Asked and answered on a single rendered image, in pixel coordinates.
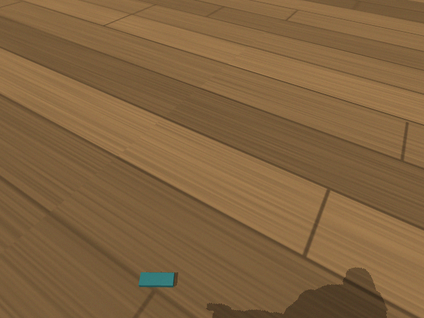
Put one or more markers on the small box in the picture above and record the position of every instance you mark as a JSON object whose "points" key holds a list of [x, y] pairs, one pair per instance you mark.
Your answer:
{"points": [[157, 279]]}

